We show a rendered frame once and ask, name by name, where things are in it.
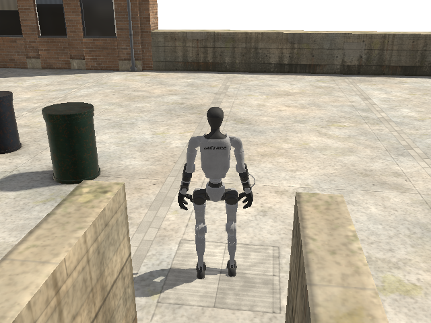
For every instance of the right robot upper arm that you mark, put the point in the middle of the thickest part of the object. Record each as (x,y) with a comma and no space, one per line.
(239,153)

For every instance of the right robot foot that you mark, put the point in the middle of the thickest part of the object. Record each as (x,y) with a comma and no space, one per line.
(231,271)

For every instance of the left robot hand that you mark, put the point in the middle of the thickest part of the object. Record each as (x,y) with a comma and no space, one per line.
(181,200)

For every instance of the right robot hand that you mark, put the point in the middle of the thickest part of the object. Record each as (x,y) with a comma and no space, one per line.
(249,198)

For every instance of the humanoid robot head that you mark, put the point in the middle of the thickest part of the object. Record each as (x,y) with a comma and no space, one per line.
(215,117)

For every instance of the robot left forearm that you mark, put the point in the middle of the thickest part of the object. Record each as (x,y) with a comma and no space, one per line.
(185,181)

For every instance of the left robot upper arm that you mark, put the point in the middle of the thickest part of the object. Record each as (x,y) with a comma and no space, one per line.
(194,142)

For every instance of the robot right forearm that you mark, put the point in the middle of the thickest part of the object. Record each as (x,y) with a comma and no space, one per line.
(245,181)

